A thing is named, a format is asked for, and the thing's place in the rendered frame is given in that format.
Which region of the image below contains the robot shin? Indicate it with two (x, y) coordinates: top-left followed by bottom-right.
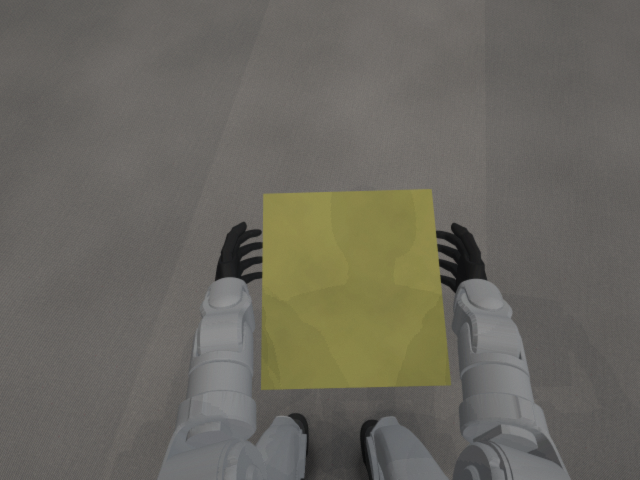
(269, 416), (301, 480)
(371, 416), (400, 432)

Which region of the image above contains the carton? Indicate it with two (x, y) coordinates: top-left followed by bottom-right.
(261, 189), (451, 390)

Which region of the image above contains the robot right hand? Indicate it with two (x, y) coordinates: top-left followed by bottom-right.
(436, 223), (488, 294)

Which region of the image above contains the robot left forearm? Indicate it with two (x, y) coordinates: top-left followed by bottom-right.
(157, 277), (256, 479)

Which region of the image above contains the robot left upper arm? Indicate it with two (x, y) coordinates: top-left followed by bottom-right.
(157, 438), (268, 480)

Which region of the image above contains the robot left hand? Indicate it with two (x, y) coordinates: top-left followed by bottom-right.
(215, 222), (263, 284)

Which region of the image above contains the robot right upper arm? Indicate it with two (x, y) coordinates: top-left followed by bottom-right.
(452, 440), (571, 480)

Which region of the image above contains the robot right forearm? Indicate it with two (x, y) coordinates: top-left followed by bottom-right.
(452, 279), (571, 479)

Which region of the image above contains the right robot shin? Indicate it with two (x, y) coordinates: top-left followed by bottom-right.
(371, 416), (400, 432)

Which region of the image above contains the left robot shin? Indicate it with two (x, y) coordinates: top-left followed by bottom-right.
(269, 416), (301, 480)

